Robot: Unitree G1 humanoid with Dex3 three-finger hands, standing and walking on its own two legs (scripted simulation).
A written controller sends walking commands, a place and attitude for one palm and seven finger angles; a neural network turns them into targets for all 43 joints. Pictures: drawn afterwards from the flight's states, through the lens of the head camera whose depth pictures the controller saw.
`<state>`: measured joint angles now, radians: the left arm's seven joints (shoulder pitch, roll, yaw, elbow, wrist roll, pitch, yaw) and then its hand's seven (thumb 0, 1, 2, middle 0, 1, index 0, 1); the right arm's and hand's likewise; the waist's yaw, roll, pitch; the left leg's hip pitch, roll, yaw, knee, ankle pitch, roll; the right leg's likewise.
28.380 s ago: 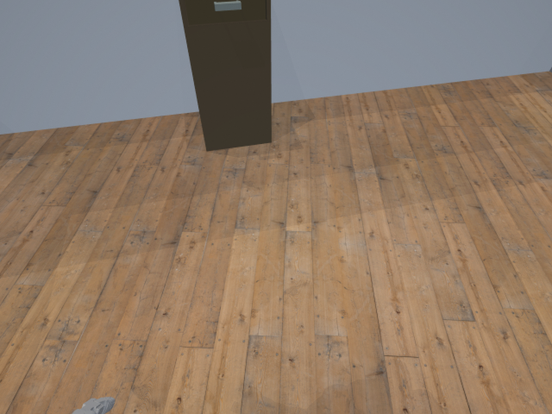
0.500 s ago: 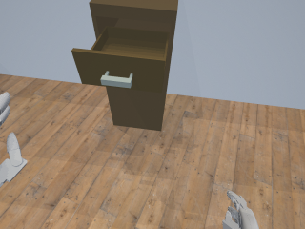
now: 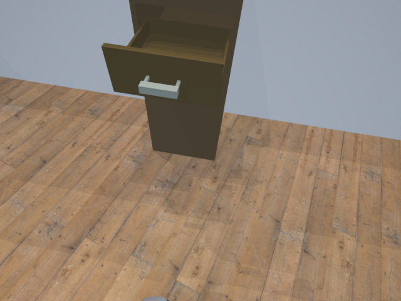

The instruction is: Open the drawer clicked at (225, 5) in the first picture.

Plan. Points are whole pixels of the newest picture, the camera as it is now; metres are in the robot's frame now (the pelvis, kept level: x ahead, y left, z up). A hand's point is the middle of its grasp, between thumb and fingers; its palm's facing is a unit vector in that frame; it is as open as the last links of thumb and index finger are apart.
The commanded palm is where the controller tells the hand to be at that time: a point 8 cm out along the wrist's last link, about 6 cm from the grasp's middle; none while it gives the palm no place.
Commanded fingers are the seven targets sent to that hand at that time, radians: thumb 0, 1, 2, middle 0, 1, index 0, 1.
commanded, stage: let the arm hang, fingers relaxed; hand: left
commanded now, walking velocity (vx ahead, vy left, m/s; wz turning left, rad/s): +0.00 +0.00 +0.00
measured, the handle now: (160, 85) +0.67 +0.16 +0.01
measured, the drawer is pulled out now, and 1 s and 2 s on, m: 0.30 0.30 0.30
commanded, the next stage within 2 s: look to check the result in 0.60 s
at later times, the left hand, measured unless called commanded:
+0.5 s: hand out of the picture +0.10 +0.26 -0.14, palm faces -0.02 -0.94 -0.35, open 7.4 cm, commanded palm none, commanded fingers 0.00 0.90 0.90 -0.20 -0.30 -0.20 -0.30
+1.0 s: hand (91, 295) +0.14 +0.24 -0.14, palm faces -0.04 -0.94 -0.35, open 7.4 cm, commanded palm none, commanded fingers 0.00 0.90 0.90 -0.20 -0.30 -0.20 -0.30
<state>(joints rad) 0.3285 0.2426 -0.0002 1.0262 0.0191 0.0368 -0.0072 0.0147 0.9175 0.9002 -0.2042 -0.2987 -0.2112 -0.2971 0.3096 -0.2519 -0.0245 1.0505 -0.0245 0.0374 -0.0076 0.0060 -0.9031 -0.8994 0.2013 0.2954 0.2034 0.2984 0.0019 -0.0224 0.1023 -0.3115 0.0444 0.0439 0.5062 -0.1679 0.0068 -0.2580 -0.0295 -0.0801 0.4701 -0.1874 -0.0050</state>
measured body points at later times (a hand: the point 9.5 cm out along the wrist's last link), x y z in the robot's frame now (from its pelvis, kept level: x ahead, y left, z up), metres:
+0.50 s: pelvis +0.02 +0.01 +0.01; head +0.03 +0.00 +0.46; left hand +0.10 +0.31 -0.12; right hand +0.08 -0.28 -0.14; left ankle +0.07 +0.12 -0.74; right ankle +0.05 -0.13 -0.74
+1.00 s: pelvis +0.06 -0.01 +0.01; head +0.09 -0.01 +0.46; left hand +0.15 +0.29 -0.12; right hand +0.14 -0.30 -0.13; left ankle +0.07 +0.12 -0.74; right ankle +0.05 -0.13 -0.74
